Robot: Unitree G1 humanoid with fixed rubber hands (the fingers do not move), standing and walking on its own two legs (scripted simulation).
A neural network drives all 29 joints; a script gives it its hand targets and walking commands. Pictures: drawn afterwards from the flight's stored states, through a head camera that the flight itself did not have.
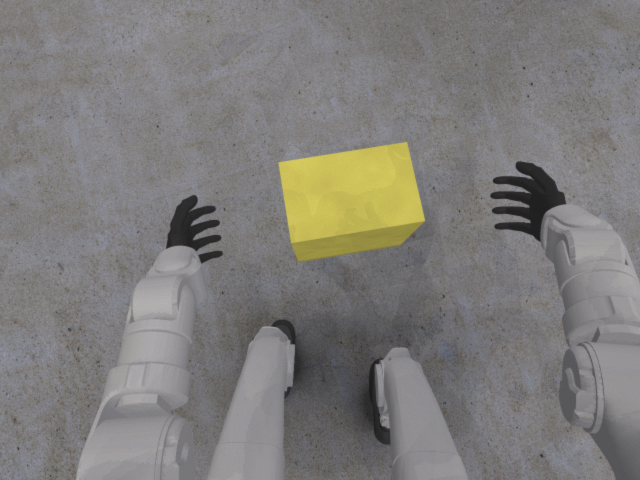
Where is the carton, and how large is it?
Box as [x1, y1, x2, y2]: [278, 142, 424, 261]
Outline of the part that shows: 406,142 278,162 290,239 298,261 399,245 424,221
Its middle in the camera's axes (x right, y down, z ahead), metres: +0.07 -0.08 +0.97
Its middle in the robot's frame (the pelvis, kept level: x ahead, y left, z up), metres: +0.55 -0.02 -0.54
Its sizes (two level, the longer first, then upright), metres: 0.289 0.184 0.271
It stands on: the floor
